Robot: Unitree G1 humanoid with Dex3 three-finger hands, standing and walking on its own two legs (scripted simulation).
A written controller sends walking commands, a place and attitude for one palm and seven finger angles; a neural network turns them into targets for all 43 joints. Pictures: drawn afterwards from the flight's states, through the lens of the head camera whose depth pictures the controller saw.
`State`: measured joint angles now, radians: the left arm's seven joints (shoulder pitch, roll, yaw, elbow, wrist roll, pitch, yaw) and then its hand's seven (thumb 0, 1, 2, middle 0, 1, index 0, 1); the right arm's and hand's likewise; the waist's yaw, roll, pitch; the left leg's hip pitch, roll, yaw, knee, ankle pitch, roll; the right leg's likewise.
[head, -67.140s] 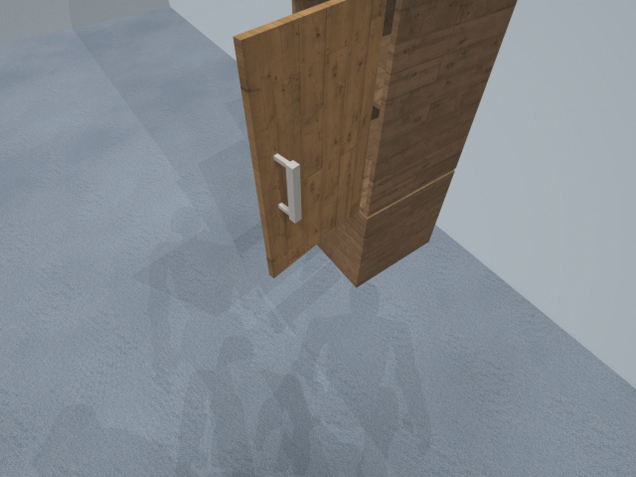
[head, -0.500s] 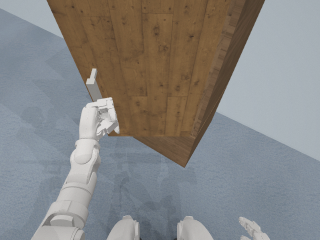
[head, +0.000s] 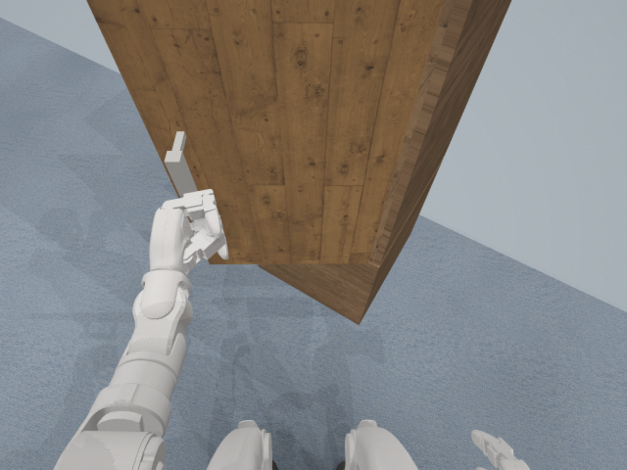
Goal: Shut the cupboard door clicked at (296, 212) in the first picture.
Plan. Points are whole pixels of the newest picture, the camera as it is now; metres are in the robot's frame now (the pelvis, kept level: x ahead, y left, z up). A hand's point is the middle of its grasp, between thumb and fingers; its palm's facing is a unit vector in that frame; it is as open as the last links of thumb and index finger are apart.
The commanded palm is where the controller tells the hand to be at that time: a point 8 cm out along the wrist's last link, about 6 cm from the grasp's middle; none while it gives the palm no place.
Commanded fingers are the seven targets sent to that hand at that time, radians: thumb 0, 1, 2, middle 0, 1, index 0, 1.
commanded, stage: push the door shut along its arc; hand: left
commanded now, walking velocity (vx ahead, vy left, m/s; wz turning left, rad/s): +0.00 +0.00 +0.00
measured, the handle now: (191, 182) +0.50 +0.17 +0.04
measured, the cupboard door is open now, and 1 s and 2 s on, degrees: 32 17 0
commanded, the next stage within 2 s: pull the fist back off the door in 1.72 s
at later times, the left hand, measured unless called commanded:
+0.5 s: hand (217, 203) +0.46 +0.13 +0.04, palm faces -0.14 -0.99 -0.05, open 3.1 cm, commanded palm +0.45 +0.17 +0.04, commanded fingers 0.00 0.90 0.90 -1.30 -1.50 -1.30 -1.50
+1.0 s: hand (255, 163) +0.53 +0.08 +0.04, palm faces -0.29 -0.96 -0.03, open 3.1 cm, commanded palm +0.53 +0.13 +0.04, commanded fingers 0.00 0.90 0.90 -1.30 -1.50 -1.30 -1.50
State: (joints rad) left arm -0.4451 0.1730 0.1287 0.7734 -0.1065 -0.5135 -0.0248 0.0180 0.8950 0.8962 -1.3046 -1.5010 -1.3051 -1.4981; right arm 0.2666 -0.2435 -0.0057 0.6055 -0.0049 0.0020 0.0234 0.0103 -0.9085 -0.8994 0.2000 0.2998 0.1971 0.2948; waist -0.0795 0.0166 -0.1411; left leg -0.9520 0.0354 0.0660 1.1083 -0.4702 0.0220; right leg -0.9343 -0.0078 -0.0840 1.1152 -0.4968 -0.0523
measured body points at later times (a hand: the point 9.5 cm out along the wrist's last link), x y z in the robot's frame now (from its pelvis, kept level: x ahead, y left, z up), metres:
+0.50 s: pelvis -0.01 +0.01 -0.01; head +0.10 +0.02 +0.42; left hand +0.46 +0.18 +0.05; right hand +0.04 -0.25 -0.13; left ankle +0.03 +0.11 -0.65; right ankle +0.02 -0.09 -0.65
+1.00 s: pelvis -0.01 +0.02 -0.03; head +0.14 +0.03 +0.39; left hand +0.54 +0.13 +0.05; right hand -0.03 -0.25 -0.14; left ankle +0.03 +0.11 -0.65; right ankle +0.02 -0.09 -0.65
